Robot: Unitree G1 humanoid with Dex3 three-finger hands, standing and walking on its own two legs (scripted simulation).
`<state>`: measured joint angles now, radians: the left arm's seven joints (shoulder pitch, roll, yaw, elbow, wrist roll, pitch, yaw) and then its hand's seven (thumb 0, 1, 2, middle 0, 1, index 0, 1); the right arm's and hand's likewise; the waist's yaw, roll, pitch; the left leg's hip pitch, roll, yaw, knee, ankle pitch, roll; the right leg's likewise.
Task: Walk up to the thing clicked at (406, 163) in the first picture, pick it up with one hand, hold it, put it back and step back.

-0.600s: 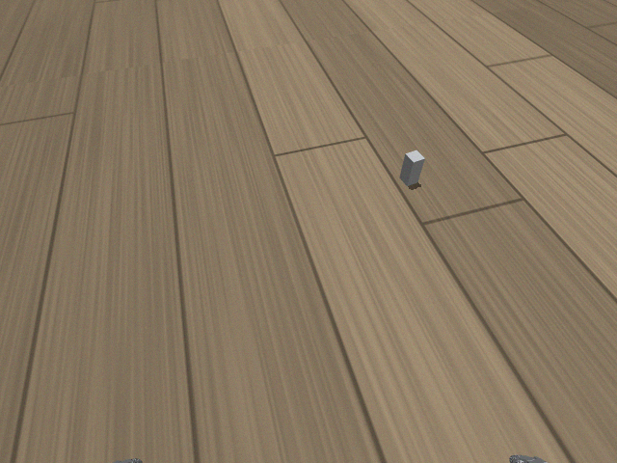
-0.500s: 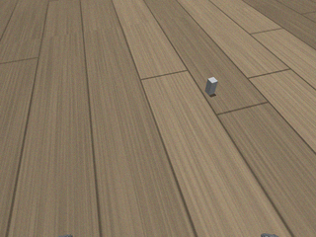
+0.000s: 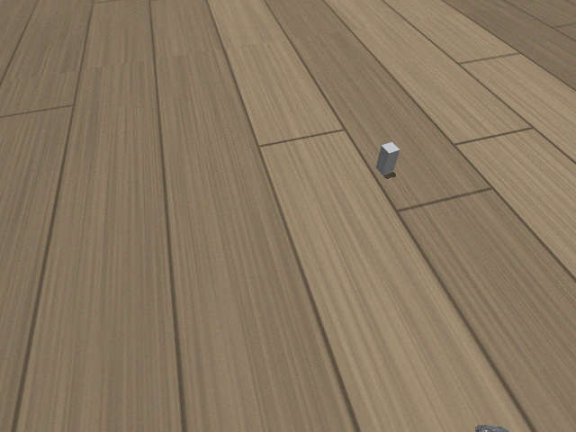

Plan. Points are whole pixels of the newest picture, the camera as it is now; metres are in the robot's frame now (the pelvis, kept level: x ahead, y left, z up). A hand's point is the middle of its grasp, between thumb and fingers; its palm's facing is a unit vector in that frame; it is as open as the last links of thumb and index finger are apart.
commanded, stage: stand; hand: left
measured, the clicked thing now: (387, 159) +1.37 -0.47 -0.71
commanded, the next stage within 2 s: walk up in 0.52 s
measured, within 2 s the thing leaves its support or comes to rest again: neither
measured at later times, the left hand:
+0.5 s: hand out of the picture +0.07 +0.25 -0.16, palm faces -0.02 -0.94 -0.34, open 7.4 cm
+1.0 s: hand (221, 366) +0.23 +0.14 -0.14, palm faces -0.20 -0.90 -0.39, open 7.4 cm
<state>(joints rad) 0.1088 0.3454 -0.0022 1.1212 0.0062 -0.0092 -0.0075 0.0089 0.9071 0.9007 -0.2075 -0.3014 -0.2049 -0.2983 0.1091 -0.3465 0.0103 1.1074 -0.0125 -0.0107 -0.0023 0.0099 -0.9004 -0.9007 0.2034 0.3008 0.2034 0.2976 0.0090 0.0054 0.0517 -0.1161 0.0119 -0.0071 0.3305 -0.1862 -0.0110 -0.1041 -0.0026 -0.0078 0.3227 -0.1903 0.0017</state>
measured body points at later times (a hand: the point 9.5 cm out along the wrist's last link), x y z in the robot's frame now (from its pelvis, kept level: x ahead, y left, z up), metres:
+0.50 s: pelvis +0.00 +0.00 +0.00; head +0.01 +0.00 +0.45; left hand +0.07 +0.30 -0.13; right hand +0.07 -0.30 -0.13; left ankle +0.00 +0.13 -0.75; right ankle -0.01 -0.12 -0.75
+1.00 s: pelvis +0.10 -0.12 -0.03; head +0.10 -0.16 +0.42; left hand +0.24 +0.18 -0.12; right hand +0.10 -0.47 -0.15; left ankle +0.06 +0.04 -0.68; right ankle +0.12 -0.24 -0.75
